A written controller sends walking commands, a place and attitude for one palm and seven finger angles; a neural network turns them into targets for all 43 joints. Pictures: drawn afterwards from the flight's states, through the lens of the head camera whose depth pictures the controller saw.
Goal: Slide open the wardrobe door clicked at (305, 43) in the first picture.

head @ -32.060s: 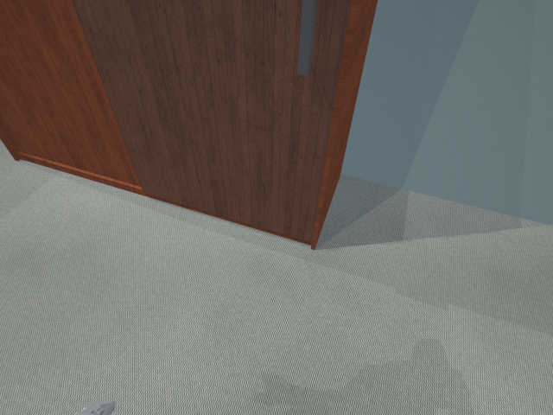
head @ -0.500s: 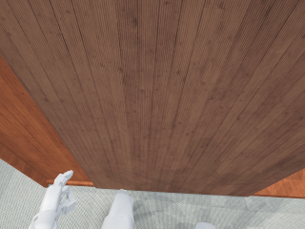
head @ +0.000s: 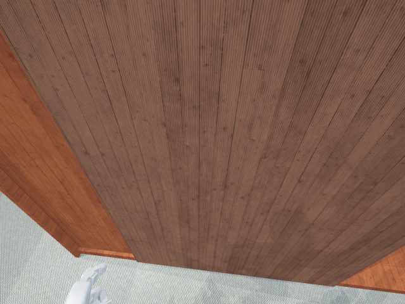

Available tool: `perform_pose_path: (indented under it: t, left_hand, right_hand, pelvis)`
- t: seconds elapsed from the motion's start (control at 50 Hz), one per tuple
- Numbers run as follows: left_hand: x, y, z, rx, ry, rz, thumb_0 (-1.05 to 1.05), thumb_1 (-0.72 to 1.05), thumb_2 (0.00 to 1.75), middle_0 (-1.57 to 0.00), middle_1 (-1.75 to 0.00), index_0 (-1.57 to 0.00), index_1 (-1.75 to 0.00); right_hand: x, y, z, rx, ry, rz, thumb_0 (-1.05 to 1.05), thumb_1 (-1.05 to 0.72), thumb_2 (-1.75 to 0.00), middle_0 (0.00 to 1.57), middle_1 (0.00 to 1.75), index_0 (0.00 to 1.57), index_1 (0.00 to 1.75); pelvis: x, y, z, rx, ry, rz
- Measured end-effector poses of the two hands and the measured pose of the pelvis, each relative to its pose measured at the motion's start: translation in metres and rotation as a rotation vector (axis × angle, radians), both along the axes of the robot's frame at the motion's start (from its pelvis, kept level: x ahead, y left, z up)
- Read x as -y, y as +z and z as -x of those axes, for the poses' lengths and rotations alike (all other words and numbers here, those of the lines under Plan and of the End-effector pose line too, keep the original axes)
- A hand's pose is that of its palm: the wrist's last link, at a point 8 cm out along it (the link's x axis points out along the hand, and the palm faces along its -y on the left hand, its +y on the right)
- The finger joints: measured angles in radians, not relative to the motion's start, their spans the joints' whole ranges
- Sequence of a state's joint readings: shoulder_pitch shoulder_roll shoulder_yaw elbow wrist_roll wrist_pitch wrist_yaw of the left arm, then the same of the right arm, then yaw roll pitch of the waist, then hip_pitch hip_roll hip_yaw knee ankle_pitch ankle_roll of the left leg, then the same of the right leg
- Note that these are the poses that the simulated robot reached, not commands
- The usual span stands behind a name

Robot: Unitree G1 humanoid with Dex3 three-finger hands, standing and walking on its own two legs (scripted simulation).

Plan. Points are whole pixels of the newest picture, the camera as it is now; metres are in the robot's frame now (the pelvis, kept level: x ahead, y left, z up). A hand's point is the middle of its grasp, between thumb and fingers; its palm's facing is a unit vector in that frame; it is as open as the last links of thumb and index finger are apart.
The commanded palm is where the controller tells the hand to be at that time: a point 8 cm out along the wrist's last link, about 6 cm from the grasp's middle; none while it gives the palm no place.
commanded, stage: stop walking and hold the door there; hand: right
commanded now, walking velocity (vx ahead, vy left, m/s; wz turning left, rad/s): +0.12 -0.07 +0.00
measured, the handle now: out of the picture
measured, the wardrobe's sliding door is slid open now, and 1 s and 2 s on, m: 0.56 0.56 0.56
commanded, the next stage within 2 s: none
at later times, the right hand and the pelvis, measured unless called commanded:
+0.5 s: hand out of the picture +0.30 -0.44 +0.22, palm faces +0.73 +0.66 -0.17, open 7.0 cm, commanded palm +0.25 -0.45 +0.18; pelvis -0.02 -0.03 +0.01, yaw +3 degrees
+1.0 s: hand out of the picture +0.30 -0.45 +0.21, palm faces +0.62 +0.75 -0.21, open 6.9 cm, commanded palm +0.26 -0.45 +0.18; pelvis -0.05 -0.11 +0.00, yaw +1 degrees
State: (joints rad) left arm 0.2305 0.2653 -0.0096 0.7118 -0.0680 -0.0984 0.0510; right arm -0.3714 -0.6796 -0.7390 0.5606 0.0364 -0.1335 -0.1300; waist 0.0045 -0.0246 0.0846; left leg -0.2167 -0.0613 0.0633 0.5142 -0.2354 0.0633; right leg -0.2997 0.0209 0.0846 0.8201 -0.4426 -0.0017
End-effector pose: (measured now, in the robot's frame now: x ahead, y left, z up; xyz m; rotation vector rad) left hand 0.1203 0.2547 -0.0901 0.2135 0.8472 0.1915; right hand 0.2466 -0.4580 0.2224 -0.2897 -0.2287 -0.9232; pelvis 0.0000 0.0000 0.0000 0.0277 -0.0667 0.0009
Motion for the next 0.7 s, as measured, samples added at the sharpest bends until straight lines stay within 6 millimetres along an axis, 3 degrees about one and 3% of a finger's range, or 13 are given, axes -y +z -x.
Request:
perform_pose_path:
  t: [0.12, 0.22, 0.34, 0.44, 0.58, 0.7]
  left_hand:
    - [-0.014, 0.028, -0.001, 0.083, 0.037, -0.115, 0.01, 0.91, 0.90, -0.20, -0.30, -0.21, -0.30]
    - [-0.001, 0.040, 0.014, 0.104, 0.081, -0.117, 0.01, 0.91, 0.90, -0.20, -0.30, -0.20, -0.30]
    - [0.029, 0.028, 0.034, 0.064, 0.064, -0.041, 0.01, 0.91, 0.90, -0.20, -0.30, -0.20, -0.30]
    - [0.041, 0.010, 0.051, 0.018, 0.065, 0.021, 0.01, 0.91, 0.90, -0.20, -0.30, -0.21, -0.30]
    - [0.029, -0.001, 0.069, -0.064, 0.088, 0.012, 0.01, 0.90, 0.90, -0.21, -0.30, -0.21, -0.30]
    - [0.010, -0.002, 0.064, -0.091, 0.093, -0.048, 0.01, 0.91, 0.90, -0.20, -0.30, -0.21, -0.30]
  right_hand:
    - [0.009, 0.001, 0.000, -0.016, 0.104, 0.013, -0.16, -0.55, -0.73, 0.45, 1.40, 0.22, 1.34]
    - [0.011, 0.001, -0.001, -0.020, 0.140, 0.005, -0.16, -0.56, -0.74, 0.45, 1.40, 0.24, 1.35]
    - [0.010, 0.002, 0.000, -0.029, 0.142, -0.008, -0.15, -0.57, -0.73, 0.45, 1.40, 0.23, 1.35]
    - [0.008, 0.003, 0.000, -0.050, 0.116, -0.021, -0.16, -0.57, -0.72, 0.45, 1.40, 0.23, 1.36]
    - [0.008, 0.003, 0.000, -0.055, 0.103, -0.023, -0.16, -0.56, -0.73, 0.45, 1.40, 0.24, 1.37]
    - [0.010, 0.002, 0.000, -0.053, 0.106, 0.012, -0.18, -0.55, -0.73, 0.45, 1.40, 0.25, 1.37]
  pelvis:
    - [0.021, 0.003, 0.010, 0.003, -0.002, -0.002]
    - [0.037, 0.012, 0.013, -0.009, 0.031, 0.013]
    - [0.037, 0.014, 0.016, -0.024, 0.053, 0.026]
    - [0.034, 0.012, 0.021, -0.025, 0.062, 0.025]
    - [0.032, 0.012, 0.018, -0.042, 0.060, 0.009]
    - [0.041, 0.009, 0.017, -0.050, 0.038, -0.006]
